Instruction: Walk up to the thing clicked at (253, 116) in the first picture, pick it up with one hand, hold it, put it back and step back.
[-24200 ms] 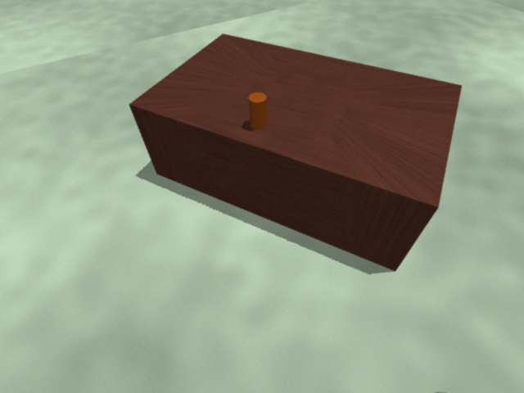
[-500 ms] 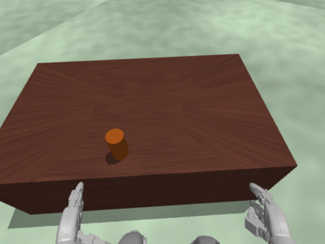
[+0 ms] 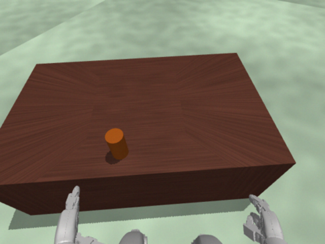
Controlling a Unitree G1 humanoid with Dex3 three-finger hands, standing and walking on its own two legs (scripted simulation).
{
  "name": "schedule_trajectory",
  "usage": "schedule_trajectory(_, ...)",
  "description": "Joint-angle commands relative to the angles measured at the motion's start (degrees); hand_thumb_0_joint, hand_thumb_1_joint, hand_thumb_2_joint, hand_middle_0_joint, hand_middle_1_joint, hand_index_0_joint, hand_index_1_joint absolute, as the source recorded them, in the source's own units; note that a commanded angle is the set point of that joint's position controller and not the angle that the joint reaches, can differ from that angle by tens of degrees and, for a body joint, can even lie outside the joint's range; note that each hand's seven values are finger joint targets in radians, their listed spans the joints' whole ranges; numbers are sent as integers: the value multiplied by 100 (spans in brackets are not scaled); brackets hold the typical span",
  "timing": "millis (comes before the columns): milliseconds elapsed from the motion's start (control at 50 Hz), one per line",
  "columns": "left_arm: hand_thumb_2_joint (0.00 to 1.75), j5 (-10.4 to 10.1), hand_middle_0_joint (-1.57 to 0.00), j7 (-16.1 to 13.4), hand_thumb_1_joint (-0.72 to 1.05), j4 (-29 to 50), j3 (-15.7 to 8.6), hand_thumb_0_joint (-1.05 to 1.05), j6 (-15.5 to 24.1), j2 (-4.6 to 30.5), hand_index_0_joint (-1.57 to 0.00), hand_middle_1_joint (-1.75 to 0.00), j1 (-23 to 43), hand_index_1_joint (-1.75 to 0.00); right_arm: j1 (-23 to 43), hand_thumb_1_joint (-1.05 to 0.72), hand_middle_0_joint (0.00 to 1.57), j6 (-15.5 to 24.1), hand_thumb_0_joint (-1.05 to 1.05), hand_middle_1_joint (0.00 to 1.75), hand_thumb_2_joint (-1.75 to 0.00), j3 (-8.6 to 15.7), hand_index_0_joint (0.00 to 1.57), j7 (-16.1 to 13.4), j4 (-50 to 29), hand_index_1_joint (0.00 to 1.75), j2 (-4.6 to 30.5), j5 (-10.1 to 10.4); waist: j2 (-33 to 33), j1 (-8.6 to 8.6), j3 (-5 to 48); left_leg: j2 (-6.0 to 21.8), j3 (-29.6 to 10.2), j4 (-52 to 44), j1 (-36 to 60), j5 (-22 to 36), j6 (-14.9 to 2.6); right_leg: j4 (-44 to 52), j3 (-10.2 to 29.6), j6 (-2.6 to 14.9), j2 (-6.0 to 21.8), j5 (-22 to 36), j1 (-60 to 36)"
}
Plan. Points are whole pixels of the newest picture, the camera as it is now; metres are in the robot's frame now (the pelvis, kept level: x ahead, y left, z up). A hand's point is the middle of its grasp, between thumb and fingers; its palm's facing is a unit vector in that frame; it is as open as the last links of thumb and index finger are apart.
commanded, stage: home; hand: left
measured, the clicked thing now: (117, 144) +0.49 +0.19 -0.20
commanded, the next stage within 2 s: stand in 0.10 s
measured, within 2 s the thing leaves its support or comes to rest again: neither
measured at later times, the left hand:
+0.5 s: hand out of the picture +0.10 +0.25 -0.11, palm faces -0.04 -0.92 -0.39, open 13.2 cm
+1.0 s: hand out of the picture +0.04 +0.26 -0.10, palm faces +0.00 -0.93 -0.36, open 7.4 cm
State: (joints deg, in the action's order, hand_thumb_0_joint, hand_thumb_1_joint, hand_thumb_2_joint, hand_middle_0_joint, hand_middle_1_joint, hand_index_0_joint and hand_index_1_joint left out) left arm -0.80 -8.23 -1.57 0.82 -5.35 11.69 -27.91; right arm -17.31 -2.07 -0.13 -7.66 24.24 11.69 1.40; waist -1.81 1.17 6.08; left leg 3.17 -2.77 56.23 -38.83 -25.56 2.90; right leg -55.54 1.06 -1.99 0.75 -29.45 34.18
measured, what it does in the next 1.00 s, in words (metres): rises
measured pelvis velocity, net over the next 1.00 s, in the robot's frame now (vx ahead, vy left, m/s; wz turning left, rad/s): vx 0.00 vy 0.00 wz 0.03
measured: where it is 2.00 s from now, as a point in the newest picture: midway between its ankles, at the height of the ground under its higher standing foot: outside the picture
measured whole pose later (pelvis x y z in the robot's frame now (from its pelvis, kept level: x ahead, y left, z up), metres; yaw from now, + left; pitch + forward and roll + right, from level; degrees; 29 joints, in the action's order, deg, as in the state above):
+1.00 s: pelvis +0.00 +0.00 +0.05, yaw +2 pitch -3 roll -1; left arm 1.5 -1.2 -60.6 0.0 0.4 18.8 -11.7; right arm -9.2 -0.5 0.6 -0.5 60.0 17.9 -1.3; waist -1.4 0.0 -3.2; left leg 1.8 -2.8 32.5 -14.2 -15.1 2.0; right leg -31.1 -0.3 -2.3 2.4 -18.8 8.9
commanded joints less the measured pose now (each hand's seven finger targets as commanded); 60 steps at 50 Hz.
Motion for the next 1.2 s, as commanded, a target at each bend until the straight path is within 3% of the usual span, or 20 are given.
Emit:
schedule_trajectory(0, 4, 14, -5, -80, -58, 998, -333, 0, 180, 505, -5, -5, 3, -5, 410, -90, 20, 527, 0, 30, -90, 293, 20, -87, -815, 30, 695, -32, 285, -16, 450, -180, 393, -844, 788, 973, -270, 1074, -404, 140, -176, 1251, 4)
schedule_trajectory(120, 5, 27, -5, -65, -57, 1319, -398, 0, 32, 589, -5, -5, 108, -5, 446, -90, 20, 710, 0, 30, -90, 282, 20, -95, -727, 30, 689, -51, 28, -21, 626, -196, 383, -843, 885, 1047, -255, 1082, -395, 158, -168, 1319, -98)
schedule_trajectory(180, 4, 28, -5, -61, -58, 1298, -354, 0, -49, 547, -5, -5, 197, -5, 493, -90, 20, 808, 0, 30, -90, 276, 20, -96, -688, 30, 704, -50, 30, 8, 389, -186, 388, -909, 830, 829, -247, 1122, -409, 168, -182, 1093, 54)
schedule_trajectory(200, 12, 36, -13, -53, -50, 1272, -359, 0, -67, 544, -13, -13, 184, -13, 489, -90, 20, 819, 0, 30, -90, 259, 20, -102, -634, 30, 667, -65, -29, 0, 435, -184, 367, -895, 843, 885, -243, 1108, -422, 163, -186, 1144, 31)
schedule_trajectory(220, 20, 742, -20, 223, -42, -738, -632, 0, 288, 1591, -20, -21, 923, -21, 648, -90, 20, 609, 0, 30, -90, 466, 20, 189, 704, 30, 1575, -670, 203, -126, -243, -30, -25, -1081, 1277, 1416, -476, 1220, -33, 539, 182, 1273, -634)
schedule_trajectory(240, 28, 767, -20, 365, -34, -1361, -707, 0, 458, 1692, -20, -29, 676, -29, 623, -90, 20, 503, 0, 30, -90, 560, 20, 322, 870, 30, 1614, -755, 384, -107, 14, -120, 111, -899, 1382, 1125, -595, 1430, 288, 645, 350, 1156, -744)
schedule_trajectory(260, 36, 738, -20, 442, -26, -1541, -693, 0, 575, 1737, -20, -30, 807, -30, 713, -90, 20, 474, 0, 30, -90, 526, 20, 394, 914, 30, 1531, -739, 537, -69, 21, -154, 124, -860, 1390, 1055, -628, 1508, 522, 726, 454, 1174, -751)
schedule_trajectory(280, 44, 691, -20, 506, -18, -1683, -610, 0, 634, 1639, -20, -30, 891, -30, 760, -90, 20, 452, 0, 30, -90, 487, 20, 466, 916, 30, 1469, -659, 446, -70, -161, -163, 45, -1027, 1300, 1001, -659, 1529, 507, 753, 415, 1096, -669)
schedule_trajectory(340, 68, 464, -20, 643, 6, -2233, -513, 0, 766, 1650, -20, -30, 1120, -30, 826, -90, 20, 470, 0, 30, -90, 488, 20, 675, 1129, 30, 1519, -420, 332, -155, -337, -120, -99, -1335, 1492, 642, -689, 1636, 430, 689, 370, 718, -643)
schedule_trajectory(400, 90, 396, -20, 670, 30, -2797, -525, 0, 777, 1683, -20, -30, 1249, -30, 802, -90, 20, 472, 0, 30, -90, 535, 20, 734, 1399, 30, 1578, -391, 151, -134, -344, -26, -303, -1626, 1624, 705, -702, 1624, 318, 595, 261, 1009, -832)
schedule_trajectory(440, 90, 395, -20, 651, 46, -3168, -529, 0, 780, 1681, -20, -30, 1205, -30, 887, -90, 20, 458, 0, 30, -90, 559, 20, 739, 1577, 30, 1643, -413, -65, -220, -319, 92, -507, -1807, 1698, 778, -732, 1545, 179, 537, 193, 1108, -1002)
schedule_trajectory(500, 90, 378, -20, 632, 70, -3608, -558, 0, 812, 1826, -20, -30, 1291, -30, 827, -90, 20, 421, 0, 30, -90, 546, 20, 718, 1810, 30, 1634, -394, 142, -161, -446, 14, -392, -1825, 1649, 945, -693, 1828, 333, 560, 285, 1336, -1283)
schedule_trajectory(560, 90, 329, -20, 611, 90, -3968, -561, 0, 801, 1889, -20, -30, 1322, -30, 731, -90, 20, 410, 0, 30, -90, 548, 20, 687, 2091, 30, 1718, -366, 50, -131, -343, 43, -374, -1860, 2024, 1496, -659, 1913, 323, 565, 334, 1746, -1377)
schedule_trajectory(620, 90, 279, -20, 584, 90, -4335, -538, 0, 775, 1917, -20, -30, 1288, -30, 741, -90, 20, 381, 0, 30, -90, 531, 20, 657, 2341, 30, 1747, -348, 27, -175, -250, 104, -396, -1905, 2228, 1923, -669, 2008, 265, 525, 354, 2066, -1608)
schedule_trajectory(720, 90, 227, -20, 579, 90, -4888, -493, 0, 714, 1939, -20, -30, 1289, -30, 741, -90, 20, 355, 0, 30, -90, 453, 20, 621, 2731, 30, 1820, -325, -67, -199, -399, 218, -518, -2352, 2288, 1968, -641, 2274, 178, 450, 368, 2140, -1964)
schedule_trajectory(900, 90, 207, -20, 597, 90, -5519, -386, 0, 695, 1960, -20, -30, 1699, -30, 851, -90, 20, 295, 0, 30, -90, 351, 20, 628, 3239, 30, 1782, -265, 259, -91, -786, 158, -341, -2845, 2661, 1771, -467, 3178, 299, 378, 533, 1969, -2127)
schedule_trajectory(1180, 90, 194, -20, 673, 90, -6069, -353, 0, 680, 1917, -20, -30, 2021, -30, 1128, -90, 20, 319, 0, 30, -90, 302, 20, 663, 3602, 30, 1861, -236, 29, -153, -926, 278, -409, -3608, 2810, 1474, -395, 3663, 188, 262, 535, 1686, -2586)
